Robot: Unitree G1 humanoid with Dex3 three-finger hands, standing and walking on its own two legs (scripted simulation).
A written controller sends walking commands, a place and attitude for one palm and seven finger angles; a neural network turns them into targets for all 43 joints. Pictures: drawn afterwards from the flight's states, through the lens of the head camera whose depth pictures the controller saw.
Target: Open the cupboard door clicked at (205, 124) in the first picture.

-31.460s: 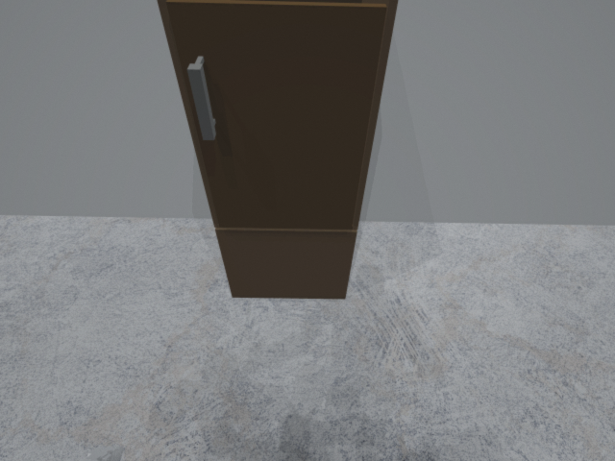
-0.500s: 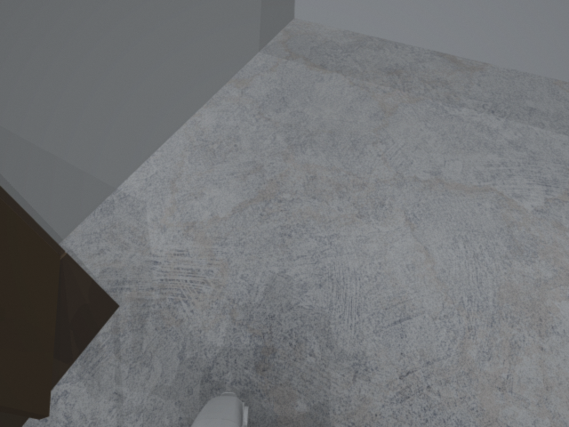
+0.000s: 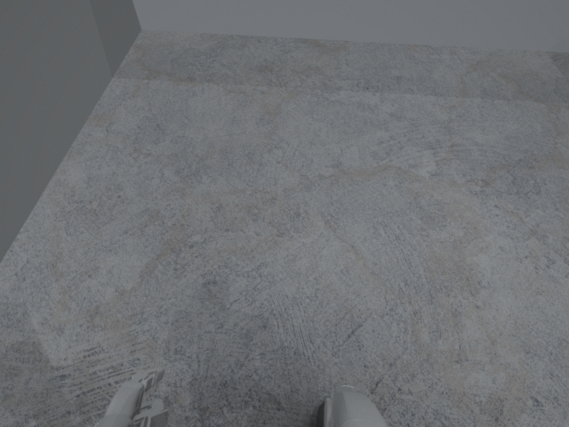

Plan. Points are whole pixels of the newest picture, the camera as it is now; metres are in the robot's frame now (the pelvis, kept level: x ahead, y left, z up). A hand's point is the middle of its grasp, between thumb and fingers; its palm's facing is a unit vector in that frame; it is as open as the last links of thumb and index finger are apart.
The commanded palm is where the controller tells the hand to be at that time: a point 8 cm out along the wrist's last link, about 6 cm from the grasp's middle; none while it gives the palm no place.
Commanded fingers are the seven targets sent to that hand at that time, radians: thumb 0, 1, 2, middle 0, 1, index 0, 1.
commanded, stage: walk to a spot facing it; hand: left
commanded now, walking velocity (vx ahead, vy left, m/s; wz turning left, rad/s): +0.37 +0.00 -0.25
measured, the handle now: out of the picture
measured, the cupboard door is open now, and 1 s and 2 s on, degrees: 44 44 44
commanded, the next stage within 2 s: turn to face it in 0.96 s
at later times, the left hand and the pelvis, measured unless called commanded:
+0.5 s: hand (189, 357) +0.25 +0.17 -0.20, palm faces -0.01 -0.99 -0.17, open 7.2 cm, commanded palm none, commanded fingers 0.00 0.90 0.90 -0.20 -0.30 -0.20 -0.30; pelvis +0.26 -0.01 -0.02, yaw -4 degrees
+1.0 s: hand (252, 191) +0.62 +0.08 -0.17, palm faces -0.20 -0.95 -0.22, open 7.3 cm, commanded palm none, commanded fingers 0.00 0.90 0.90 -0.20 -0.30 -0.20 -0.30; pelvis +0.49 -0.09 -0.02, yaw -12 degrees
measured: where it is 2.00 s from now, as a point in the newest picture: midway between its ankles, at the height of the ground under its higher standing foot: (319, 275)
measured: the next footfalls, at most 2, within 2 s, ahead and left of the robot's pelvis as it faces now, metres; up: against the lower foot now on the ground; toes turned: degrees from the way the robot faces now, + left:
right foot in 0.08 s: +0.16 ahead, -0.12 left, +0.00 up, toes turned -8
left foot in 0.48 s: +0.39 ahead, +0.09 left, +0.00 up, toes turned +4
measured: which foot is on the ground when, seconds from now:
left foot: down 0.00-0.08, up 0.10-0.46, down 0.48-0.94, up 0.96-1.00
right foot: up 0.00-0.06, down 0.08-0.48, up 0.50-0.92, down 0.94-1.00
